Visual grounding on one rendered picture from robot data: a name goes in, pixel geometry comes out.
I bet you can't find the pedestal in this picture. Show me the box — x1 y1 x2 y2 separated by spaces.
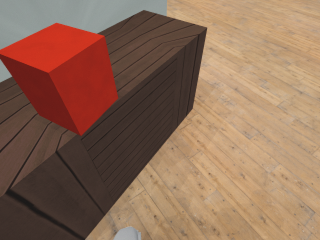
0 10 207 240

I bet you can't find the left robot thigh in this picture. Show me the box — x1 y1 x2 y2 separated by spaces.
113 227 142 240

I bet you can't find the carton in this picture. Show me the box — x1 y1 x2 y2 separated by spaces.
0 23 118 136

